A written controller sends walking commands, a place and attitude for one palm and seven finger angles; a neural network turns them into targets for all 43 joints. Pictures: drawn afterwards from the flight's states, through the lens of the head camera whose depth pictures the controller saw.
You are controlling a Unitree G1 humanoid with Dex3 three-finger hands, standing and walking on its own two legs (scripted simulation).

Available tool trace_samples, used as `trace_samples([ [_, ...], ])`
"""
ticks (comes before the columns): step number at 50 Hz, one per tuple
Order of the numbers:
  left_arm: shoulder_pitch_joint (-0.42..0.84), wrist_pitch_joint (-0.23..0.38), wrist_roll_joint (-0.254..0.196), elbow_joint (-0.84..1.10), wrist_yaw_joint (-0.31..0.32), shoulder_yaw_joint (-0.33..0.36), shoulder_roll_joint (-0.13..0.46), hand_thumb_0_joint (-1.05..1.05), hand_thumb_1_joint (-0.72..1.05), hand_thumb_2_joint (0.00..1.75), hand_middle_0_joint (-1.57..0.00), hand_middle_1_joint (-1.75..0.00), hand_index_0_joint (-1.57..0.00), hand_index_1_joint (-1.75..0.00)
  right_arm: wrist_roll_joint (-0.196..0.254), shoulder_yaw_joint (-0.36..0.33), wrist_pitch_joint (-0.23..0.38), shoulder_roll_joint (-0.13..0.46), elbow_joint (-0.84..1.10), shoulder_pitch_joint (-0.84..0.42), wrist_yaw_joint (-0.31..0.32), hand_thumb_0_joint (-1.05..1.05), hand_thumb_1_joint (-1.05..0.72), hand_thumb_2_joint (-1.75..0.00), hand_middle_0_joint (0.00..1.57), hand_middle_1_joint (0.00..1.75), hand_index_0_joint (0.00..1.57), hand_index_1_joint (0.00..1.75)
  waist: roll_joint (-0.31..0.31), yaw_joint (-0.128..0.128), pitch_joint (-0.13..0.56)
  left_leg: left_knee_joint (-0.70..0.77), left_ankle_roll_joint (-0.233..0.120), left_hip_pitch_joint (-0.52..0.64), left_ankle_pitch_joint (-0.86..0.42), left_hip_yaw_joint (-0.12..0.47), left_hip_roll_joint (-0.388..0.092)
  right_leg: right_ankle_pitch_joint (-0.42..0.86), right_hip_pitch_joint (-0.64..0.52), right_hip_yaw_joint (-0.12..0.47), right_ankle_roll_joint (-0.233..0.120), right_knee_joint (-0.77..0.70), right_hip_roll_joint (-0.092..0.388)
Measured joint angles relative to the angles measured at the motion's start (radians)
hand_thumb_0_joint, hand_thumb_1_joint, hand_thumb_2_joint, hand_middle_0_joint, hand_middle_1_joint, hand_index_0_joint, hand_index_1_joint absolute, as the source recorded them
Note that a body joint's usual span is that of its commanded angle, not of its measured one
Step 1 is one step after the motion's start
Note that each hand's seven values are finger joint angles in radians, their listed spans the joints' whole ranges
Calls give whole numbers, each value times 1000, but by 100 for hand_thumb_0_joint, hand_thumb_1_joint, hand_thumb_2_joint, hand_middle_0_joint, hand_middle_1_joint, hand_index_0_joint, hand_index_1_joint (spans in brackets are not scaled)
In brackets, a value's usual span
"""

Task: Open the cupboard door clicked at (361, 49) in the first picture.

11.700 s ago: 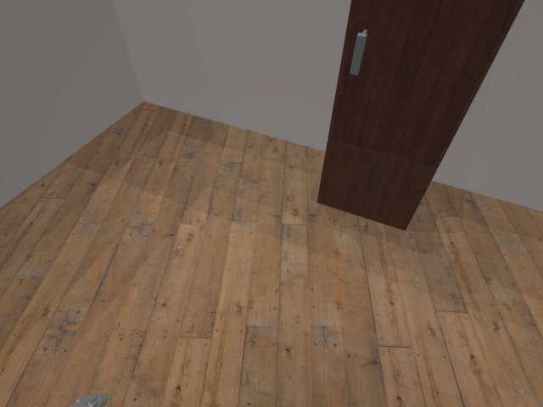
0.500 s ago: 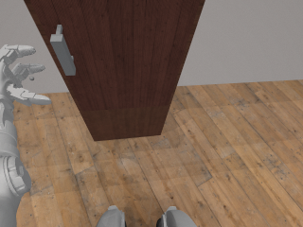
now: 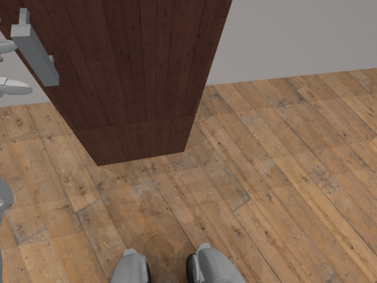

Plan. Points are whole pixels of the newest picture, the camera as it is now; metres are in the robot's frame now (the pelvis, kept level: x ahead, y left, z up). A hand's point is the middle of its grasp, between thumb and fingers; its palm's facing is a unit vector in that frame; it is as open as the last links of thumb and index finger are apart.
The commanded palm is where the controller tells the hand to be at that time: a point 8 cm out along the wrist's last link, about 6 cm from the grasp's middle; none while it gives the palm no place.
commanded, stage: move the hooked fingers beside the handle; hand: left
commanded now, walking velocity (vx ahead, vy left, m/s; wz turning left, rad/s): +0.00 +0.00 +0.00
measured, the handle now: (38, 49) +0.55 +0.23 +0.09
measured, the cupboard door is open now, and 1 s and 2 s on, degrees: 0 0 0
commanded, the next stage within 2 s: slide the fingers in behind the handle in 0.74 s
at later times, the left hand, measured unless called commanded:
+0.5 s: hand out of the picture +0.51 +0.28 +0.10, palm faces +0.10 -1.00 +0.00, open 14.0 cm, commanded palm +0.49 +0.32 +0.09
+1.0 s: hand out of the picture +0.50 +0.28 +0.10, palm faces +0.09 -1.00 +0.00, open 14.0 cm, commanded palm +0.49 +0.31 +0.09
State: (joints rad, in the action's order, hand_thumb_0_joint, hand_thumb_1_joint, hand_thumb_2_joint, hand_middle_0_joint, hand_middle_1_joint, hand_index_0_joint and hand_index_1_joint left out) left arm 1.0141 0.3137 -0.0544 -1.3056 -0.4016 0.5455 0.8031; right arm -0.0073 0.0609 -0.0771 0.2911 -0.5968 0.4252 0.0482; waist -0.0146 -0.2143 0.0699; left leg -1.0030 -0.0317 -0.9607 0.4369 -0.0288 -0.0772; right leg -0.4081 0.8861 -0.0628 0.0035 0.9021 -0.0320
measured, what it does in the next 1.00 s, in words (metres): stands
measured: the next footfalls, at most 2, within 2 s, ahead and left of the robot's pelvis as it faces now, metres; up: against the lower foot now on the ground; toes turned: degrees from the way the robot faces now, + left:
none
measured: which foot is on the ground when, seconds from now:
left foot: down 0.00-1.00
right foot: down 0.00-1.00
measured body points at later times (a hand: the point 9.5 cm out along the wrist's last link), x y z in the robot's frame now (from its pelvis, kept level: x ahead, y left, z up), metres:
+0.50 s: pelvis +0.01 +0.00 +0.00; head +0.14 +0.04 +0.43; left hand +0.49 +0.33 +0.10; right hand +0.02 -0.27 -0.09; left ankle +0.01 +0.09 -0.68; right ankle +0.00 -0.13 -0.68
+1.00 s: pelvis +0.00 +0.00 +0.00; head +0.14 +0.04 +0.43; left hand +0.49 +0.33 +0.10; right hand -0.02 -0.28 -0.10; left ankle +0.01 +0.09 -0.68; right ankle +0.00 -0.13 -0.68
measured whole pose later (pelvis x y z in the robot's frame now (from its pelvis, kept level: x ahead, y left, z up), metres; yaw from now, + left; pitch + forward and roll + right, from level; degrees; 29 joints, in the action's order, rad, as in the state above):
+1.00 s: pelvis +0.00 +0.00 +0.00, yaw +1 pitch +22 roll -5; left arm 0.97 0.33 -0.10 -1.26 -0.41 0.50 0.75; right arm 0.00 0.06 -0.09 0.29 -0.62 0.42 0.05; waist -0.01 -0.19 0.08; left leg -1.01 -0.03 -0.96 0.44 -0.01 -0.07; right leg -0.41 0.87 -0.08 0.00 0.91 -0.03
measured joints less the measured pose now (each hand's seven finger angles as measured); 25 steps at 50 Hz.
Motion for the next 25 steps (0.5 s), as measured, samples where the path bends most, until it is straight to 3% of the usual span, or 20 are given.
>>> trace_samples([
  [9,-76,-1,-29,66,-23,20,-24,-1,-50,30,-30,-120,-32,-122,1,-5,-29,-12,0,22,-15,0,-90,-90,20,30,21,30,-1,22,6,12,0,17,8,-4,-5,-1,-18,5,1,-20,-6],
  [16,-99,9,-48,93,-11,-21,-73,-1,-50,30,-30,-120,-30,-121,4,-12,-35,-16,-11,6,-18,0,-90,-90,20,30,21,30,2,39,14,18,1,42,10,9,1,-5,-51,-7,1,-32,-2],
  [25,-85,18,-36,77,19,-40,-95,-1,-50,30,-30,-120,-30,-120,4,-13,-26,-12,5,-36,-15,0,-90,-90,20,30,21,30,3,36,17,13,1,49,9,10,4,-7,-58,-8,0,-23,1],
])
